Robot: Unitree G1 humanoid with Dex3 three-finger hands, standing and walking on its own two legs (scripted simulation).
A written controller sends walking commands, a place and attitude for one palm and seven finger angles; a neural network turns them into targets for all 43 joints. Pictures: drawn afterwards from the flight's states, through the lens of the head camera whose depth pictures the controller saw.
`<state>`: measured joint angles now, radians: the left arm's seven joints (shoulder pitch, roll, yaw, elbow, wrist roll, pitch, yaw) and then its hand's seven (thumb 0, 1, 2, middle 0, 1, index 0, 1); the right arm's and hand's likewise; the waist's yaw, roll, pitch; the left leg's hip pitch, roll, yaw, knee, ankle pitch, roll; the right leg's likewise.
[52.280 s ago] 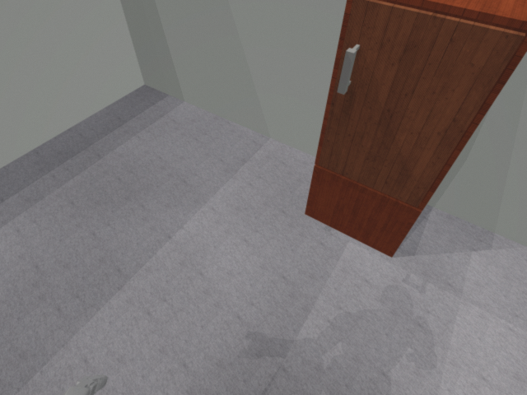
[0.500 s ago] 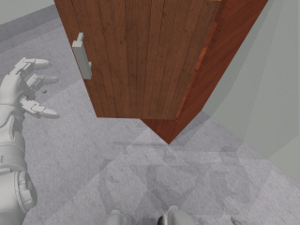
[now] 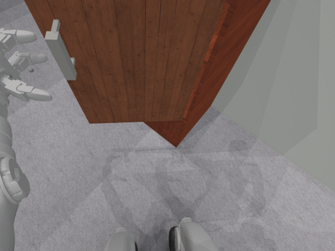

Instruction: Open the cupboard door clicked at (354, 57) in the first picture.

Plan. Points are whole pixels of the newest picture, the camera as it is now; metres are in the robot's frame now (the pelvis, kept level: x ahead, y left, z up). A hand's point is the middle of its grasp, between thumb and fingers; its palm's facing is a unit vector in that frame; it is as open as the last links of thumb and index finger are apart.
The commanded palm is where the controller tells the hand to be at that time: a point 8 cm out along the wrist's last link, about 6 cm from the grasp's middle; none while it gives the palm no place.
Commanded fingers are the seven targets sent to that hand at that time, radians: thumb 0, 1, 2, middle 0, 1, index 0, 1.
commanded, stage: move the hooked fingers beside the handle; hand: left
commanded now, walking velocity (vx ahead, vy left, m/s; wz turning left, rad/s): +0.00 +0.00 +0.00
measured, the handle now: (64, 51) +0.56 +0.20 +0.08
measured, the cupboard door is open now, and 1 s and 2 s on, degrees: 44 44 44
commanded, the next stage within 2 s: slide the fingers in behind the handle in 1.02 s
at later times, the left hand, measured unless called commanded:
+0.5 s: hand (23, 71) +0.50 +0.26 +0.08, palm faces -0.02 -1.00 +0.01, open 14.0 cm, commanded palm +0.48 +0.30 +0.08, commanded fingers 0.00 -0.50 0.30 -0.30 -1.20 -0.30 -1.20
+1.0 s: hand (33, 73) +0.51 +0.26 +0.07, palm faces -0.01 -1.00 -0.01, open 14.0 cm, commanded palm +0.49 +0.30 +0.08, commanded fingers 0.00 -0.50 0.30 -0.30 -1.20 -0.30 -1.20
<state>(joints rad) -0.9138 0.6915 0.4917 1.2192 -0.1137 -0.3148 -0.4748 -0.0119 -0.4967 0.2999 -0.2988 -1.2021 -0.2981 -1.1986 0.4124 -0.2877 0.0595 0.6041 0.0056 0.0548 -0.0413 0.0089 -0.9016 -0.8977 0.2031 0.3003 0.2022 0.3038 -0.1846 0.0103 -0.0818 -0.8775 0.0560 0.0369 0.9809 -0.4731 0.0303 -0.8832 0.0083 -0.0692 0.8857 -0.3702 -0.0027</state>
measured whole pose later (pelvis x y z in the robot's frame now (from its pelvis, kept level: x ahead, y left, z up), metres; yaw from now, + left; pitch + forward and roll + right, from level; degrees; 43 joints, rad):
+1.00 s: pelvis +0.00 +0.00 +0.00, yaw +0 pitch +22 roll -4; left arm -0.92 0.71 0.50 1.23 -0.09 -0.31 -0.45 -0.01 -0.50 0.30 -0.30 -1.20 -0.30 -1.20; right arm 0.42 -0.28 0.08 0.57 0.00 0.10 -0.03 0.01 -0.90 -0.90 0.20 0.30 0.20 0.30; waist -0.20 0.01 -0.08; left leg -0.92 0.06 0.03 1.01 -0.49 0.04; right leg -0.92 0.01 -0.07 0.90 -0.38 0.00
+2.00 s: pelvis +0.00 +0.00 +0.00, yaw +0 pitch +21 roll -3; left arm -0.90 0.52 0.42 1.14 -0.09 -0.37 -0.30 -0.01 -0.50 0.30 -0.30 -1.20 -0.30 -1.20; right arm 0.39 -0.26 0.05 0.59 -0.01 0.07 -0.01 0.01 -0.90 -0.90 0.20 0.30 0.20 0.30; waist -0.18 0.02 -0.09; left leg -0.89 0.06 0.03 1.00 -0.49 0.02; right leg -0.90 0.01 -0.07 0.91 -0.39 -0.01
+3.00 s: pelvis +0.00 -0.01 +0.00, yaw +0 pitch +21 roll -3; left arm -0.89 0.50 0.40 1.16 -0.10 -0.38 -0.28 -0.01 -0.36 0.36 -0.31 -1.22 -0.31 -1.21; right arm 0.40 -0.27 0.04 0.61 0.00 0.06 -0.01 0.01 -0.90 -0.90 0.20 0.30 0.20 0.30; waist -0.17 0.02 -0.10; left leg -0.87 0.05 0.03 0.99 -0.48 0.02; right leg -0.89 0.01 -0.07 0.91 -0.39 -0.01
